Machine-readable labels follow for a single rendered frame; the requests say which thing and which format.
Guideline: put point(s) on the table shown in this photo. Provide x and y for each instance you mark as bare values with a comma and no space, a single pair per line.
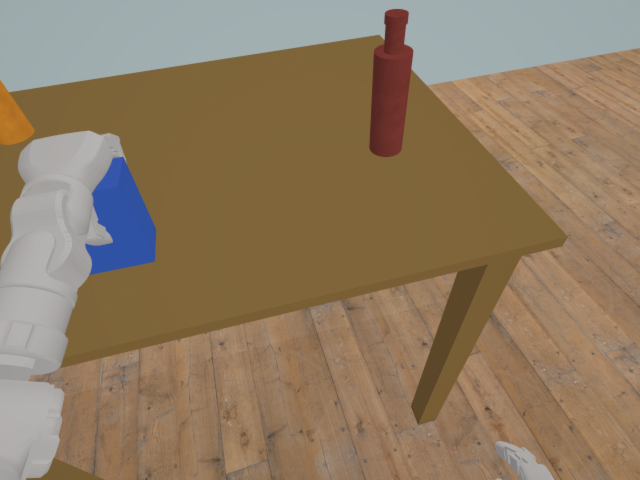
257,174

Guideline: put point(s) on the right robot hand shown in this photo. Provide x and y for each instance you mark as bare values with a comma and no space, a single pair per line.
522,462

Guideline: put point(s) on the left robot forearm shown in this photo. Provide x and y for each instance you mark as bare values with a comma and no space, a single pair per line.
42,268

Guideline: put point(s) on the robot left upper arm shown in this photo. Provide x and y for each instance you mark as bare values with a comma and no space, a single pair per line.
30,423

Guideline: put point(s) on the sponge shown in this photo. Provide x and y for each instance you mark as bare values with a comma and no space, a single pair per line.
122,211

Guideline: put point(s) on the left robot hand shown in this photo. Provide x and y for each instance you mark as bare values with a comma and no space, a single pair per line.
85,156

